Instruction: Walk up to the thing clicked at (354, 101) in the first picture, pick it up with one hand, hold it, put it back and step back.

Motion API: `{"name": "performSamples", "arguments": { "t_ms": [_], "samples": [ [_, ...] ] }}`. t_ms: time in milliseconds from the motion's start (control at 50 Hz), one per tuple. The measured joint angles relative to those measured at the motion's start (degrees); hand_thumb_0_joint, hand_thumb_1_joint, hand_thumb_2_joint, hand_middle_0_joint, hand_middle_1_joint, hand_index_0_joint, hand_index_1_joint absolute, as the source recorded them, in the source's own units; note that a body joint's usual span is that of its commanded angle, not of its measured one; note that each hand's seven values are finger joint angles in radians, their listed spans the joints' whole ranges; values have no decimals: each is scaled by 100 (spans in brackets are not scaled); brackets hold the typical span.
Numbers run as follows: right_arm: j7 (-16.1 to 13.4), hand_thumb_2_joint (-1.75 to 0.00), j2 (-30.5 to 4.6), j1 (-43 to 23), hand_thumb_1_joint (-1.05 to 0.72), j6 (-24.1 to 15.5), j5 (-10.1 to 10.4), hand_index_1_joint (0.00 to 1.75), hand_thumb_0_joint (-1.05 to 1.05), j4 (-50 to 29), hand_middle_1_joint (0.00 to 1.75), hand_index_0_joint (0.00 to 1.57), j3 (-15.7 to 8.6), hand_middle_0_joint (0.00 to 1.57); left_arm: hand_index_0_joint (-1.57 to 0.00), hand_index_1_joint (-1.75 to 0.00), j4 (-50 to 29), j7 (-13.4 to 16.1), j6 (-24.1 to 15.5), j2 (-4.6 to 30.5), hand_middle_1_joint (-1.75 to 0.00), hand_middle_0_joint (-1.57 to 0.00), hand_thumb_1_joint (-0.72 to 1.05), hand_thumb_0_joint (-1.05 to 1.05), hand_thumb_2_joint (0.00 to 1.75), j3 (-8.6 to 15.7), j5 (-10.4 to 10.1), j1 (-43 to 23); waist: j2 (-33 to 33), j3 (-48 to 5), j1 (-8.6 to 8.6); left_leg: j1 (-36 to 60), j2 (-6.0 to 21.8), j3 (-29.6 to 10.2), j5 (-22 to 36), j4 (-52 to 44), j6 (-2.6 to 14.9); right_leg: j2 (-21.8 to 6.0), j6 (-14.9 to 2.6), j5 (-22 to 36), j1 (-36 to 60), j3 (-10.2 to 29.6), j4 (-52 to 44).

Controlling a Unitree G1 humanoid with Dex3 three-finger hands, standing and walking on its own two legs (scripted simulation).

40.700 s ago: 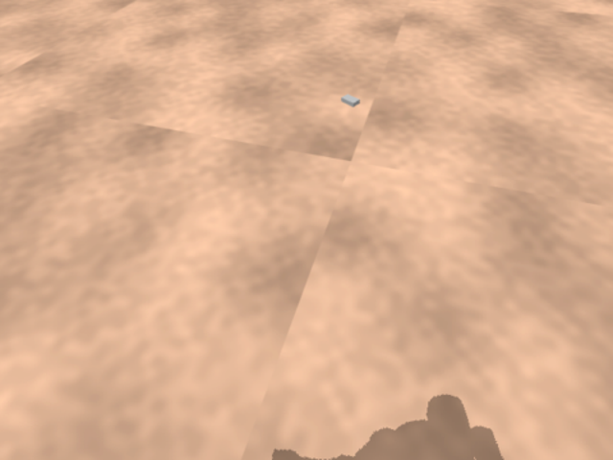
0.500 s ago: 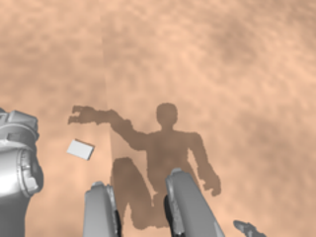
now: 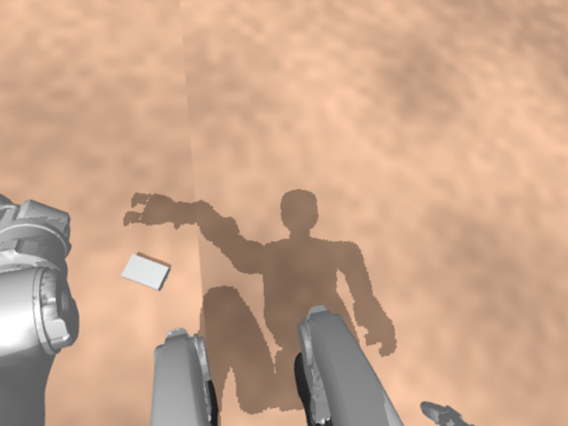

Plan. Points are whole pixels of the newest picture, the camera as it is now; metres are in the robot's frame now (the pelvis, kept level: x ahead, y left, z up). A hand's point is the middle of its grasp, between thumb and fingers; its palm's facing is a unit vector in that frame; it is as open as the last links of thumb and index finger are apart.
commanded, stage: go down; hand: left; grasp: from above
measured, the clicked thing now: (146, 272) +0.45 +0.26 -0.54
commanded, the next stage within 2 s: approach in 0.06 s
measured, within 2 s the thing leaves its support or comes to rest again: neither
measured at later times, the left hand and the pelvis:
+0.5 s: hand (62, 242) +0.44 +0.31 -0.18, palm faces -0.13 -0.39 -0.91, open 13.4 cm; pelvis -0.01 +0.00 -0.06, yaw -1 degrees
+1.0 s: hand (132, 257) +0.46 +0.26 -0.40, palm faces -0.17 -0.40 -0.90, open 13.5 cm; pelvis -0.04 +0.00 -0.22, yaw -4 degrees
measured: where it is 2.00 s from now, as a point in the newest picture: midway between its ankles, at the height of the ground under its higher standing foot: (263, 424)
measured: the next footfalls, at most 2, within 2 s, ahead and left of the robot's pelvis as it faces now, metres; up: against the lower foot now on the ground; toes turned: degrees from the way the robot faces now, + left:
none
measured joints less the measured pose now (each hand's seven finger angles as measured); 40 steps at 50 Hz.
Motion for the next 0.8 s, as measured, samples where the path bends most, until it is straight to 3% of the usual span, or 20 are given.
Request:
{"name": "performSamples", "arguments": {
  "t_ms": [200, 340, 480, 540, 680, 800],
  "samples": [
    [44, -91, -41, -20, -91, 13, -19, 30, 0, -51, 30, 20, 5, 20, -12, -105, -61, 84, -12, 13, -103, -14, -53, -1, 97, 134, -3, -13, -17, 32, -24, -39, 14, -14, -37, 79, -10, 16, -8, -32, -47, -6, 80],
    [91, -90, -79, -33, -91, -50, -98, 30, 0, -21, 30, 20, 29, 20, -13, -106, 579, 207, -97, 172, -104, -15, -51, -1, 94, 66, 44, -381, -4, -23, -79, -310, 11, -42, -58, 250, -18, 20, -15, -59, -319, -19, 259],
    [270, -90, -158, 0, -91, -139, -272, 30, 0, -100, 30, 20, 69, 20, -18, -106, 1001, 463, -401, 285, -107, -17, -44, -1, 89, 100, 154, -749, -86, 34, -212, -1158, -12, -110, -209, 1057, -25, 24, -2, -216, -1177, -17, 1082],
    [385, -90, -152, -33, -91, -152, -346, 30, 0, -156, 30, 20, 84, 20, -20, -106, 1083, 585, -505, 301, -107, -19, -42, 0, 87, 254, 190, -858, -136, 160, -311, -1601, -36, -147, -240, 1483, -26, 21, 13, -251, -1617, -13, 1510],
    [625, -90, -112, -125, -92, -129, -493, 30, 0, -138, 30, 20, 120, 20, -25, -103, 1334, 998, -660, 456, -105, -23, -38, 0, 83, 876, 346, -930, -156, 435, -556, -2652, -94, -205, -265, 2491, -15, 29, 70, -277, -2675, 35, 2526],
    [807, -90, -100, -180, -92, -119, -627, 30, 0, -12, 30, 20, 209, 20, -25, -102, 1509, 1226, -813, 760, -103, -24, -38, -1, 84, 1109, 307, -1186, -141, 788, -713, -3313, -146, -263, -250, 3229, -4, 47, 132, -267, -3333, 66, 3262]
  ]
}}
